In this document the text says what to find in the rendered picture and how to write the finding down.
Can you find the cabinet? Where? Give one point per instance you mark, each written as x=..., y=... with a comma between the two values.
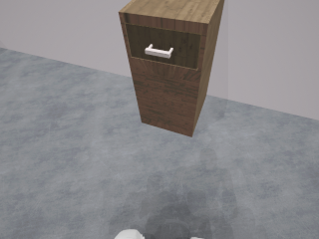
x=170, y=96

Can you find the drawer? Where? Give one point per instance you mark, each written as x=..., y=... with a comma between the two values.
x=185, y=45

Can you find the left robot thigh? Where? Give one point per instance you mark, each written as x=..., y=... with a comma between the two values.
x=130, y=234

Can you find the handle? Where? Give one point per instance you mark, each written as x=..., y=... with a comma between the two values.
x=159, y=53

